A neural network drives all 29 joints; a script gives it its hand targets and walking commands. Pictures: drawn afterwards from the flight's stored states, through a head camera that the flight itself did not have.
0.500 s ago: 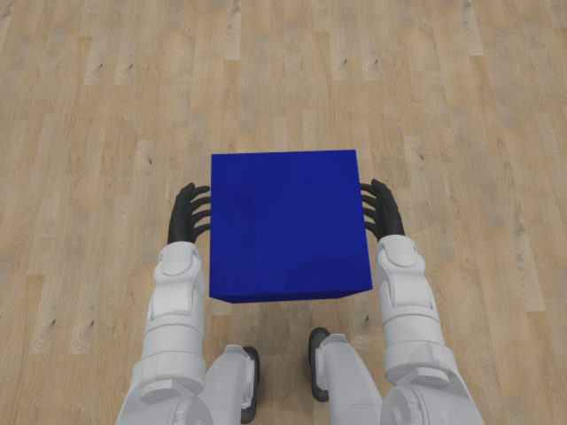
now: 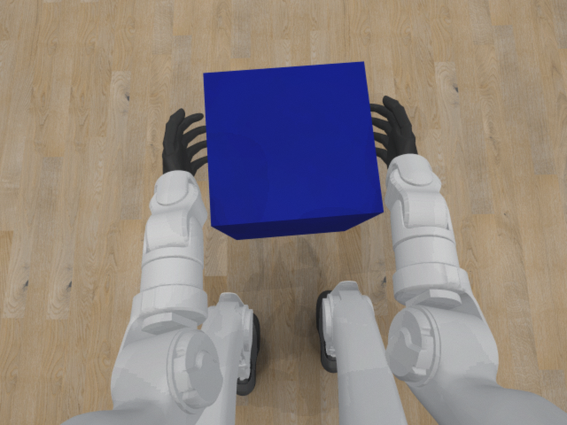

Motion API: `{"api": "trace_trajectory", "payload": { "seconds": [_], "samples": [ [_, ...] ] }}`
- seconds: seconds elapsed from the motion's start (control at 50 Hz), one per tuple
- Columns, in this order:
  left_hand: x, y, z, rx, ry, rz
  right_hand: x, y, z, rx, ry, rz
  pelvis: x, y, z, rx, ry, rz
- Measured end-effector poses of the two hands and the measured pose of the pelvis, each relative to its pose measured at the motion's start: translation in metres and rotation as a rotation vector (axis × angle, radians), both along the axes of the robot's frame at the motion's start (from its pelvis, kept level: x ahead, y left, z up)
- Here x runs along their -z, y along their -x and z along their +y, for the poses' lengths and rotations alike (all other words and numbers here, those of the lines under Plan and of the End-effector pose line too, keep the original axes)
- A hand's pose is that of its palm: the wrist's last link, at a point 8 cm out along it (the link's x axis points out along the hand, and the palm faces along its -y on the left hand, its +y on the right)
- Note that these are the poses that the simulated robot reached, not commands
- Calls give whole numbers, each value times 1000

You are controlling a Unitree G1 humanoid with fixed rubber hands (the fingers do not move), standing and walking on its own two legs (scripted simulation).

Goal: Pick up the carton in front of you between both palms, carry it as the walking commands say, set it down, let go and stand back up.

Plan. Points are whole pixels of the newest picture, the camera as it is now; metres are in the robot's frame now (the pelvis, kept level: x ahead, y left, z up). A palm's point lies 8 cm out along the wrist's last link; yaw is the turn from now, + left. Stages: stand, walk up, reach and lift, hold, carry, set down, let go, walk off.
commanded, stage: set down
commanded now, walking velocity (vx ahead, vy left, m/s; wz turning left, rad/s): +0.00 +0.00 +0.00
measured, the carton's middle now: (288, 167) +0.47 -0.02 -0.16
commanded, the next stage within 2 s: none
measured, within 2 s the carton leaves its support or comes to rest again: rests again in 1.16 s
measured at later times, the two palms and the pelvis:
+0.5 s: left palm (212, 175) +0.49 +0.12 -0.23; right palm (373, 161) +0.50 -0.18 -0.24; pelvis -0.02 -0.01 -0.12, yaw +2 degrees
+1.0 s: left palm (227, 179) +0.52 +0.11 -0.36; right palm (361, 163) +0.54 -0.19 -0.37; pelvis -0.02 +0.00 -0.21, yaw +3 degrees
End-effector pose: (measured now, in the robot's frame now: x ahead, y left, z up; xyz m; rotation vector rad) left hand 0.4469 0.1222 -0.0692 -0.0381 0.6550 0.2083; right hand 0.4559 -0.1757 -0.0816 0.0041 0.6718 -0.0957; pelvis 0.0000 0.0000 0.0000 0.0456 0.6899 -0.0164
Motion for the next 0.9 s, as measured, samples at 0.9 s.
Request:
{"api": "trace_trajectory", "payload": {
  "seconds": [0.9],
  "samples": [
    [287, -63, -10, 12, -4, 67, 279, -76, -11, -77, 64, 64, 196, 23, -2, -28, -20, 33]
  ]
}}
